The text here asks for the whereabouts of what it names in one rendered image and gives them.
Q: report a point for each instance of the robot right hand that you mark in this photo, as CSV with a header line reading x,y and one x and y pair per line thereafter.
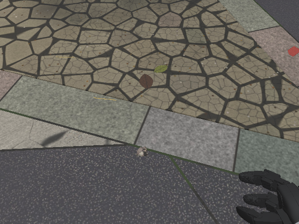
x,y
283,207

